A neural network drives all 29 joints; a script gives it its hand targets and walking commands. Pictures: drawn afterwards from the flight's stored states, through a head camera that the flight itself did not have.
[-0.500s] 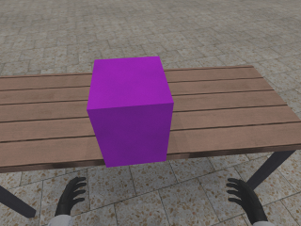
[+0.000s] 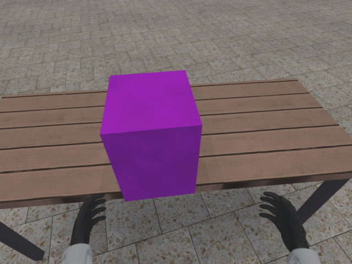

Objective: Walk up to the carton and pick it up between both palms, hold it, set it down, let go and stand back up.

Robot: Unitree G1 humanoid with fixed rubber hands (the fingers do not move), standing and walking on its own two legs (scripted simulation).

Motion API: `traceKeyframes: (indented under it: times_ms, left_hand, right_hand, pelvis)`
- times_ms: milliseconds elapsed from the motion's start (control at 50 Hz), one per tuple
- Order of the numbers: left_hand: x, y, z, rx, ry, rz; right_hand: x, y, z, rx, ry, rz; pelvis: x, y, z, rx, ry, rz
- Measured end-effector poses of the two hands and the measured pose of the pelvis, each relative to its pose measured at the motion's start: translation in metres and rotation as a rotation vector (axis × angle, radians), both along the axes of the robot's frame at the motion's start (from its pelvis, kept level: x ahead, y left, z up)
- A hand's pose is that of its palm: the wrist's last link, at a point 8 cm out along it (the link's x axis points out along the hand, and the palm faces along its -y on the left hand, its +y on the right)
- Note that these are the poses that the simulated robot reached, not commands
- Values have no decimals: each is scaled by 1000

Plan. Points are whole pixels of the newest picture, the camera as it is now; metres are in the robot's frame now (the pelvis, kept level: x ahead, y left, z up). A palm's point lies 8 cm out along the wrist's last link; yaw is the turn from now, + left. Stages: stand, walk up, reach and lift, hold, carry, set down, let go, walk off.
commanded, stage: reach and lift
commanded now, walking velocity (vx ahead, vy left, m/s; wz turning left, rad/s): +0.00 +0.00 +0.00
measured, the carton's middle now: (154, 137) +0.46 +0.08 +0.03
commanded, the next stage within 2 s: none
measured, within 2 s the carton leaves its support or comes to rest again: neither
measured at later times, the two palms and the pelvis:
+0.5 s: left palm (86, 195) +0.26 +0.20 +0.07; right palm (289, 187) +0.27 -0.22 +0.08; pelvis -0.01 +0.00 +0.00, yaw +0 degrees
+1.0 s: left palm (82, 148) +0.31 +0.20 +0.15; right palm (288, 139) +0.34 -0.21 +0.16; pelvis -0.02 +0.00 +0.00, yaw +0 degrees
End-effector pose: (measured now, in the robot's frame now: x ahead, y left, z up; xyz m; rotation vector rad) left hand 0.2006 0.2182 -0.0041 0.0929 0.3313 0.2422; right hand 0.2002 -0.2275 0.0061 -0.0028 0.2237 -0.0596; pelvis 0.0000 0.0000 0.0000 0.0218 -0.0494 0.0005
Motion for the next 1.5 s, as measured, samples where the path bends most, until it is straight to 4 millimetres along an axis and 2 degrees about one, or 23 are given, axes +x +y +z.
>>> traceKeyframes:
  times_ms: [80,260,480,640,800,1220,1500]
  left_hand:
    - [12,-2,8,-13,-4,1]
    - [43,-14,42,-29,-29,-33]
    - [53,-14,70,-31,15,-26]
    - [73,-13,101,-40,-24,-12]
    - [94,-17,132,-47,-47,-19]
    - [133,-11,180,-23,-95,-11]
    - [164,-7,216,-10,-125,-7]
  right_hand:
    - [9,3,10,5,-14,13]
    - [39,8,41,8,-58,17]
    - [67,9,73,1,-74,16]
    - [81,17,95,12,-82,38]
    - [109,18,128,-10,-103,58]
    - [163,17,169,24,-81,58]
    - [193,24,206,41,-87,72]
  pelvis:
    - [-1,0,0,0,-1,0]
    - [-4,0,1,-1,-1,0]
    - [-14,1,2,-3,-6,0]
    - [-21,1,2,-3,-16,0]
    - [-24,2,2,-4,-20,0]
    - [-16,1,2,-3,-10,0]
    - [-12,1,2,-4,5,0]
